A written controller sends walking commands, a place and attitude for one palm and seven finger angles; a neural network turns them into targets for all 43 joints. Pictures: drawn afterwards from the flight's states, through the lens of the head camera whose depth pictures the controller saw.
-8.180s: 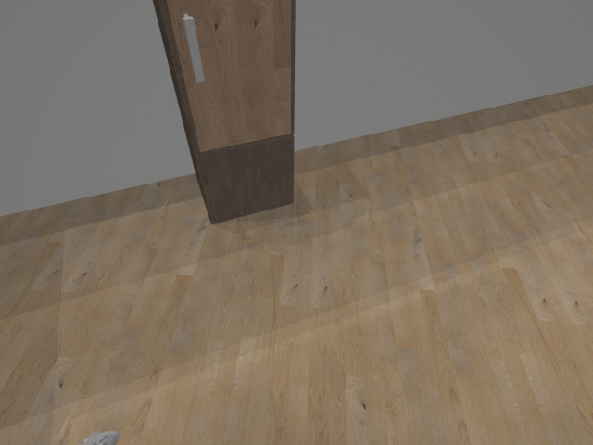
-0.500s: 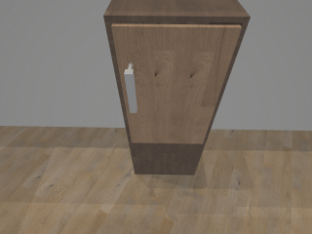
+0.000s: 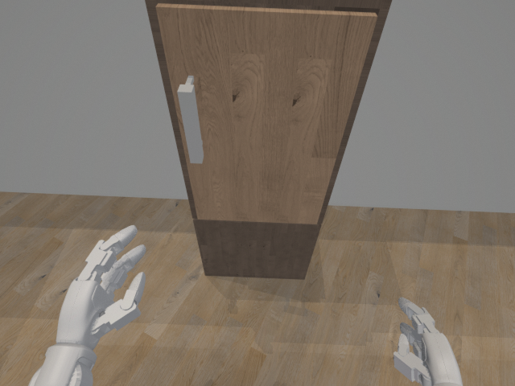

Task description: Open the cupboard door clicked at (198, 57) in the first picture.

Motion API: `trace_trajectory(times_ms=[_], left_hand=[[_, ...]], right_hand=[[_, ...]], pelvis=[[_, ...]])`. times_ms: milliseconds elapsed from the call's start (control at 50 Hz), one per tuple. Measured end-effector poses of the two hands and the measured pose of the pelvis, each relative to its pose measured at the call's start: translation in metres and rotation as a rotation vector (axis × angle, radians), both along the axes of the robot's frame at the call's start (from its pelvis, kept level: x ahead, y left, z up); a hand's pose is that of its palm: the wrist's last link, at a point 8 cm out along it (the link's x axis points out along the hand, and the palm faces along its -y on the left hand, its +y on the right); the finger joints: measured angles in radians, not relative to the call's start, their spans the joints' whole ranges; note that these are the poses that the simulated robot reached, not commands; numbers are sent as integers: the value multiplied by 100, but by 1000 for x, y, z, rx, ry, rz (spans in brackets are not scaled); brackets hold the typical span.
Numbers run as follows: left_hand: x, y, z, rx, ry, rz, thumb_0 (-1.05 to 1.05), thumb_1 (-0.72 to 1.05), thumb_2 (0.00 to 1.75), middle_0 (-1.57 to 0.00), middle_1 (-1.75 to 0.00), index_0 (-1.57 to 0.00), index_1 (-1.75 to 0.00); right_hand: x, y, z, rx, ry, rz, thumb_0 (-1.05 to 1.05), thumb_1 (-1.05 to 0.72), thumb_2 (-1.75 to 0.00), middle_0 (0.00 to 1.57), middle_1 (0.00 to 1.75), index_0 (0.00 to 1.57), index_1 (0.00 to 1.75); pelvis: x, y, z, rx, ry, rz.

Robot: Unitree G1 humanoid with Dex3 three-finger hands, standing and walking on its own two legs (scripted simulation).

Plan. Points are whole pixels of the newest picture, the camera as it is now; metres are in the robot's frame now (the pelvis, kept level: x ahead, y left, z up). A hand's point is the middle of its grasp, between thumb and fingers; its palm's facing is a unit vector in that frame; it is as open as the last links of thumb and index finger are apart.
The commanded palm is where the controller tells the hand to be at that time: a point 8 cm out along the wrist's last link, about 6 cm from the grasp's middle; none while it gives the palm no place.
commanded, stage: raise the hand with hooked fingers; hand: left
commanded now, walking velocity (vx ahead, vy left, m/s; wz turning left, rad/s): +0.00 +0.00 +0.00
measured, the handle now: (193, 121) +0.60 +0.15 +0.08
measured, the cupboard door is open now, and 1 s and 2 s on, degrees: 0 0 0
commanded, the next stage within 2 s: move the hooked fingers beside the handle in 1.76 s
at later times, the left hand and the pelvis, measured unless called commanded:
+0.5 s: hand (86, 296) +0.24 +0.26 +0.03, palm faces -0.01 -1.00 +0.00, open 11.1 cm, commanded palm +0.20 +0.31 +0.04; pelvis -0.02 +0.02 -0.02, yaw +0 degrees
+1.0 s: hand (27, 267) +0.27 +0.33 +0.07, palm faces +0.03 -1.00 -0.02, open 13.7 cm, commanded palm +0.24 +0.38 +0.08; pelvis +0.00 +0.07 +0.00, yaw +1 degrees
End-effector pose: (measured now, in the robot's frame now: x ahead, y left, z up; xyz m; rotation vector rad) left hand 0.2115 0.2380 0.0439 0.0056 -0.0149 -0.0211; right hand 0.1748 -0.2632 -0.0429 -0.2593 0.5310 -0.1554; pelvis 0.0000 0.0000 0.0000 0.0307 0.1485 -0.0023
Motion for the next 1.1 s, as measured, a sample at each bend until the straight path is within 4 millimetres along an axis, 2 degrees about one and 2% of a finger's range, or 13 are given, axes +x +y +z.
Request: trace_trajectory(times_ms=[80, 120, 200, 240, 300, 360, 420, 500, 580, 660, 740, 940, 1100], left_hand=[[-45, 12, -46, -13, 150, 7, 1, 62, 77, -22, -49, -23, -49], [-65, 26, -59, -16, 196, 82, 1, 57, 75, -23, -52, -23, -51], [-79, 50, -43, 29, 71, 206, 1, 47, 71, -24, -58, -24, -57], [-71, 53, -27, 50, -30, 188, 1, 43, 69, -23, -61, -24, -60], [-45, 48, -11, 74, -91, 67, 1, 35, 66, -24, -65, -24, -65], [-13, 44, -13, 74, 4, -69, 1, 28, 63, -24, -70, -24, -69], [7, 51, -17, 38, 126, -97, 1, 21, 60, -25, -74, -25, -74], [12, 73, -8, -1, 124, 13, 1, 12, 56, -26, -80, -26, -80], [6, 90, 3, 29, 54, 79, 0, 3, 53, -26, -86, -27, -86], [5, 97, -4, 31, 54, 41, 0, -6, 49, -27, -92, -27, -92], [10, 102, -9, 14, 71, -2, 0, -16, 44, -27, -98, -28, -98], [29, 140, 30, 28, -16, 49, -1, -38, 35, -29, -113, -30, -112], [38, 154, 34, 25, 58, 35, -1, -47, 31, -30, -118, -30, -118]], right_hand=[[27, -11, 13, -54, -90, 49, 1, -90, -90, 20, 30, 20, 30], [35, -9, 11, -71, -98, 75, 1, -90, -90, 20, 30, 20, 30], [38, 5, -11, -72, -50, 123, 1, -90, -90, 19, 30, 20, 30], [32, 16, -26, -50, -10, 140, 1, -90, -90, 19, 30, 20, 30], [15, 34, -48, 1, 56, 142, 1, -90, -90, 20, 30, 20, 30], [-10, 48, -62, 58, 123, 110, 1, -90, -90, 20, 30, 21, 30], [-36, 55, -65, 97, 173, 58, 1, -90, -90, 20, 30, 21, 30], [-63, 55, -58, 94, 219, 3, 1, -90, -90, 20, 30, 21, 30], [-73, 51, -51, 44, 251, -6, 1, -90, -90, 20, 30, 21, 30], [-65, 48, -44, -13, 248, 3, 1, -90, -90, 20, 30, 21, 30], [-47, 54, -31, -49, 195, 3, 1, -90, -90, 20, 30, 21, 30], [-1, 100, -6, -13, 71, 82, 1, -90, -90, 20, 30, 21, 30], [3, 118, -8, 15, 97, 116, 1, -90, -90, 20, 30, 21, 30]], pelvis=[[-9, -9, -17, 0, 24, 6], [-12, -12, -23, -10, 32, 20], [-17, -14, -32, -39, 41, 49], [-19, -13, -35, -55, 42, 60], [-23, -9, -36, -68, 42, 66], [-24, -3, -32, -65, 44, 55], [-23, 4, -25, -56, 48, 33], [-16, 16, -15, -48, 53, 7], [-12, 28, -11, -53, 56, 4], [-10, 40, -12, -66, 55, 16], [-8, 50, -11, -78, 42, 19], [0, 67, -1, -93, 3, 29], [3, 73, 5, -95, -10, 32]])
